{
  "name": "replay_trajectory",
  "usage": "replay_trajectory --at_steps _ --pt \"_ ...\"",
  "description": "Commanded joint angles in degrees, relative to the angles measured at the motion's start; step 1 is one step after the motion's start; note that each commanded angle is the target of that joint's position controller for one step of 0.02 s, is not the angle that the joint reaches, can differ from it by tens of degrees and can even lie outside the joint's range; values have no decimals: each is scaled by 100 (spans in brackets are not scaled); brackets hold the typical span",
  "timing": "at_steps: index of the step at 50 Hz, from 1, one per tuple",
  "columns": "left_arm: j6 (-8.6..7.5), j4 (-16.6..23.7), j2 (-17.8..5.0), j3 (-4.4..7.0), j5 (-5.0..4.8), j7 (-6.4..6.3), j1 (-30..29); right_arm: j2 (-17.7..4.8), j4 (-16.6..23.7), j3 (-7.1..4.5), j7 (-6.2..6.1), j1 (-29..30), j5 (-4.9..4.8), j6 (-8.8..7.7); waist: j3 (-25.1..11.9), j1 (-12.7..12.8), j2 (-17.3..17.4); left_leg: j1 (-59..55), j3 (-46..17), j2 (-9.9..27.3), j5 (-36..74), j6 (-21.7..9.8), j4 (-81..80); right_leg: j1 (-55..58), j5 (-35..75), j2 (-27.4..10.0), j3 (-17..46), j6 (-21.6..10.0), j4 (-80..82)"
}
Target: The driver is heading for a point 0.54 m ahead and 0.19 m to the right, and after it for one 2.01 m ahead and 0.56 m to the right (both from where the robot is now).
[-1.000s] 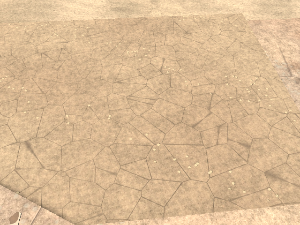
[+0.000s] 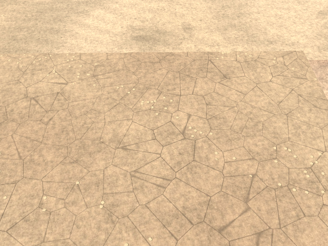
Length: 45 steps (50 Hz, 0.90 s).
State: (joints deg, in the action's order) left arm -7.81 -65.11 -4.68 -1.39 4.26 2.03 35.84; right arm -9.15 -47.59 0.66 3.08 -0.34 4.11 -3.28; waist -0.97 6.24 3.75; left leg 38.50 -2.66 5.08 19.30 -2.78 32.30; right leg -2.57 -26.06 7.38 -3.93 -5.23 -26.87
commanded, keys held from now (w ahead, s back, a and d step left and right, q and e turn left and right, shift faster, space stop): w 0.02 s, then w+e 0.62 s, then e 0.14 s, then no key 0.22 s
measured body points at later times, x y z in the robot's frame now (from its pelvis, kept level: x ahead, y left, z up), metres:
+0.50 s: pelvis +0.29 +0.02 -0.06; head +0.31 +0.01 +0.39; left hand +0.49 +0.26 -0.16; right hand +0.25 -0.25 -0.20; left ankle +0.27 +0.14 -0.80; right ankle +0.41 -0.15 -0.74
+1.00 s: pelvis +0.47 -0.10 -0.05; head +0.50 -0.15 +0.40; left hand +0.69 +0.10 -0.16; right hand +0.51 -0.41 -0.17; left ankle +0.65 +0.01 -0.73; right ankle +0.45 -0.16 -0.80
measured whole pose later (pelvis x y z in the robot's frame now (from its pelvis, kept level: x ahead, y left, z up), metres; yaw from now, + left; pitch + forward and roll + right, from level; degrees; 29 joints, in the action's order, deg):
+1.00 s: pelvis +0.47 -0.10 -0.05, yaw -26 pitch +3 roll +1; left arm -1.6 -43.7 -14.0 4.3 -0.4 -1.2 12.5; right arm -15.6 -47.7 -4.1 -1.4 -3.3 0.2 -2.6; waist 2.3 1.2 2.3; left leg 38.2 -3.1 3.9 -7.6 2.1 48.2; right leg -14.2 -9.2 5.6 3.0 -5.4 -20.6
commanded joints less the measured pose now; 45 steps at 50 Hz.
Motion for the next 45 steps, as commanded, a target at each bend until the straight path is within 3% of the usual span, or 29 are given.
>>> replay_trajectory --at_steps 1,2,3,4,6,7,8,9,10,11,12,13,15,16,18,20,24,29,31,32,33,34,35,36,37,38,39,41,45 --pt "52 -275 -537 73 58 -63 1161 -218 506 -36 13 988 -38 30 971 98 -377 1334 -110 161 -268 -21 -597 1054 3203 -1957 1614 -836 446" --pt "70 -330 -474 61 81 -49 1206 -233 545 -49 28 1169 -40 47 994 137 -341 1014 -61 157 -314 -64 -635 895 3087 -1887 1618 -831 425" --pt "213 226 -1326 404 -806 -364 36 -748 837 -237 -4 1591 -902 -202 1225 100 -508 612 -201 -69 -524 -52 -544 155 3100 -2013 1657 -455 17" --pt "280 237 -1306 401 -842 -465 104 -618 871 -199 11 1774 -906 -318 1058 124 -281 400 -99 -182 -690 -7 -671 232 3264 -1913 1624 -382 -160" --pt "403 146 -1105 440 -646 -476 299 -455 824 -214 25 1449 -726 -445 820 111 -539 -618 88 -406 -985 -59 -1015 146 3857 -1642 1615 -306 -630" --pt "435 151 -1102 470 -565 -412 234 -609 664 -310 10 894 -685 -473 459 -128 -652 -1568 248 -567 -992 -182 -1097 13 4518 -1449 1532 -251 -1261" --pt "412 215 -964 449 -521 -339 41 -747 336 -411 -23 -170 -616 -490 -85 -605 -663 -3073 277 -548 -315 -346 -1062 -593 4538 -1159 1433 -163 -2341" --pt "298 412 -853 431 -486 -264 -394 -1075 -127 -540 -70 -1770 -509 -473 -828 -1369 -438 -5282 -162 133 1072 -560 -338 -2296 3251 -847 1306 21 -4083" --pt "177 244 -321 311 -618 -217 434 -1327 -375 -533 -82 -2632 -361 -418 -2194 -1357 1044 -7469 -1443 1810 3400 -1281 792 -3879 -1464 -172 1210 272 -6546" --pt "57 433 -761 334 -826 -191 630 -1345 -459 -557 -56 -2946 -552 -348 -3118 -1466 1010 -7866 -2605 2276 1830 -1846 369 -4510 -1535 -483 1783 356 -6849" --pt "74 686 -886 402 -957 -253 68 -1309 -439 -586 -118 -2611 -522 -254 -2617 -1357 689 -7173 -2773 2227 -322 -1788 -279 -4917 -1111 -840 1506 445 -6847" --pt "166 895 -884 427 -908 -357 -626 -996 -301 -511 -174 -1855 -458 -230 -1519 -1146 -202 -5646 -2337 1921 -1355 -1566 -964 -4911 -306 -1069 1023 541 -6367" --pt "371 1032 -841 566 -662 -462 -836 -821 -156 -420 -185 -801 -365 -322 -670 -530 -674 -3296 -1854 1769 -1474 -1437 -1677 -3983 627 -1394 1054 540 -5839" --pt "470 1086 -681 590 -607 -478 -788 -800 -199 -431 -157 -604 -332 -341 -341 -341 -412 -2630 -1491 1626 -1483 -1291 -1861 -3715 659 -1462 1077 493 -5659" --pt "568 1237 -561 629 -647 -513 -933 -807 -350 -444 -184 -548 -339 -353 113 -227 -9 -1869 -400 1142 -1342 -996 -2205 -3409 1039 -1496 1007 471 -4530" --pt "554 1501 -778 689 -584 -456 -1460 -955 -479 -494 -310 -764 -332 -362 149 -301 76 -2063 24 1033 -1037 -964 -2261 -3491 1691 -1512 972 453 -3517" --pt "523 1896 -835 638 -552 -209 -2428 -1285 -546 -612 -473 -1007 -435 -293 99 -523 -28 -2575 516 1064 -1384 -804 -2337 -3301 2801 -1435 754 288 -1970" --pt "595 2409 -1131 654 -530 -48 -3383 -1558 -650 -747 -482 -1432 -599 -175 440 -789 -128 -3536 753 1342 -2051 -542 -2163 -3568 2034 -1333 451 80 -1283" --pt "587 2528 -1257 689 -527 10 -3423 -1714 -617 -806 -467 -1424 -609 -108 361 -746 -34 -3789 961 1334 -1404 -398 -1646 -3255 1428 -1128 146 -49 -1070" --pt "580 2489 -1346 749 -515 21 -3109 -1767 -568 -817 -465 -1322 -628 -69 130 -534 -38 -3743 1187 1204 -515 -277 -1013 -2620 1404 -866 -134 -150 -816" --pt "567 2270 -1634 917 -515 10 -2372 -1668 -521 -781 -471 -1304 -595 -23 -284 -194 -217 -3497 1446 888 477 -101 251 -1490 1715 -499 -293 -300 -519" --pt "567 2100 -2349 1164 -517 -87 -1344 -1501 -332 -702 -492 -1327 -441 -29 -904 157 -1039 -2078 1632 508 -633 311 2380 302 2920 -1263 1103 -735 -366" --pt "504 2210 -3021 1216 -468 -78 -1422 -805 -20 -452 -413 -1711 -270 -213 -1535 -385 -2334 263 928 -666 -5371 674 4332 2003 3641 -2681 4128 -1870 363" --pt "460 2336 -2550 1066 -429 -61 -1188 -1265 -22 -529 -336 -1297 -483 -404 -2008 -36 -1458 672 -96 -522 -5482 554 4884 2184 4333 -2774 4296 -1868 574" --pt "420 2392 -2256 971 -423 -65 -1549 -1371 71 -551 -317 -1015 -603 -448 -1488 -144 -1108 929 -83 -330 -5033 430 4821 1749 5173 -2600 3378 -1623 393" --pt "435 2504 -2036 917 -502 -93 -1981 -1345 -8 -553 -366 -995 -521 -422 -1106 -342 -567 721 -88 -70 -4557 404 4353 1019 5317 -2303 2653 -1334 359" --pt "478 2593 -1866 868 -541 -121 -2377 -1368 -22 -597 -438 -932 -415 -348 -811 -521 -456 380 -68 74 -4296 422 3941 240 5303 -2104 2283 -1146 471" --pt "500 2713 -1767 812 -422 -151 -2681 -1314 -12 -639 -467 -1110 -423 -134 -778 -825 -550 -333 -35 92 -4024 418 3629 -615 5739 -1949 1923 -1048 657" --pt "479 2604 -1816 808 -468 -276 -2425 -1038 98 -589 -509 -933 -378 9 -786 -800 -662 -275 -11 -69 -3201 494 2603 -602 6062 -1825 1519 -927 749"
Velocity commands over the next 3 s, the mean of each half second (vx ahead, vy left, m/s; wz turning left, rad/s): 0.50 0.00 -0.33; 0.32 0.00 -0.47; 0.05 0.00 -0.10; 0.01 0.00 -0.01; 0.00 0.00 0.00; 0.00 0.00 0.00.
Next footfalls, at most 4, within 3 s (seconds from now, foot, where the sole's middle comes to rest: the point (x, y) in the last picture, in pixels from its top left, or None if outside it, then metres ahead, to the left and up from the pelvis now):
0.18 left None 0.31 0.14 -0.83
0.68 right None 0.48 -0.18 -0.83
1.18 left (199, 214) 0.68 -0.04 -0.83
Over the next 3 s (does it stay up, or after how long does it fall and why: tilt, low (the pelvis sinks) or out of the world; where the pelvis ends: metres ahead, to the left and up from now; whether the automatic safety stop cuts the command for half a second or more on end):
stays up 0.55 -0.08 -0.06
